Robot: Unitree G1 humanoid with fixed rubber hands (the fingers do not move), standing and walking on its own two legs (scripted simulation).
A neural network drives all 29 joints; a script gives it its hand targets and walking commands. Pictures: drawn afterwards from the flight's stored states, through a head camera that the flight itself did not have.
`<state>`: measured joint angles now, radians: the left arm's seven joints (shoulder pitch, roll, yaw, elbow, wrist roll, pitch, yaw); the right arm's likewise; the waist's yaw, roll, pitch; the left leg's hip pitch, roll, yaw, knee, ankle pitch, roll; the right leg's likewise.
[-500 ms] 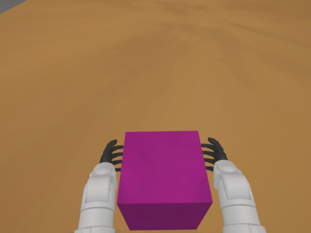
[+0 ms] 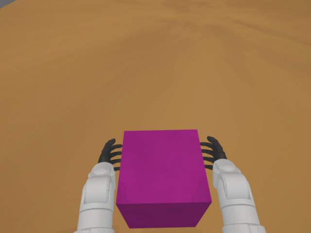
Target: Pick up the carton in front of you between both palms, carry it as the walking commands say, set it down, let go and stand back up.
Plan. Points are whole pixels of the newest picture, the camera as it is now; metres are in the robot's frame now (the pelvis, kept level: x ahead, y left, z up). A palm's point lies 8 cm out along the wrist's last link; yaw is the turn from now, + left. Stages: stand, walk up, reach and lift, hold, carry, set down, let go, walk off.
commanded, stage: carry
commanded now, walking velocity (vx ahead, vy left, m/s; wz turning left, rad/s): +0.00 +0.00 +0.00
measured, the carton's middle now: (161, 181) +0.29 +0.01 -0.07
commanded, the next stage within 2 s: hold in 0.62 s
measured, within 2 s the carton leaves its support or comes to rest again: neither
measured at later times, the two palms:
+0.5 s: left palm (102, 168) +0.28 +0.16 +0.03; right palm (216, 166) +0.28 -0.13 +0.04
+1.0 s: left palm (97, 175) +0.27 +0.18 +0.02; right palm (204, 155) +0.32 -0.11 +0.02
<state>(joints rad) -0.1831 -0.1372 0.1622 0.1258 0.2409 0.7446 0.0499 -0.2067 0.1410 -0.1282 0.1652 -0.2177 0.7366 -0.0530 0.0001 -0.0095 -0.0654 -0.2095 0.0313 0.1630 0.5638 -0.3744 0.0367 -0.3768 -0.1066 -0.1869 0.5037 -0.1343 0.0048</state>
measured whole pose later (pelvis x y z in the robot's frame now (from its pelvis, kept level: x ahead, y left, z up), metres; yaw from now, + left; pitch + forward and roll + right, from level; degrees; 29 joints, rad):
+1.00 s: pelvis -0.01 -0.03 +0.01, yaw +14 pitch -4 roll +0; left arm -0.41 -0.15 0.33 0.53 0.34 0.56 -0.01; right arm -0.39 0.19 -0.35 0.44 -0.35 0.62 -0.07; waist -0.03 0.01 0.04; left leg -0.16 -0.04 -0.08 0.52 -0.30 0.01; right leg -0.23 -0.01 0.10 0.47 -0.18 0.06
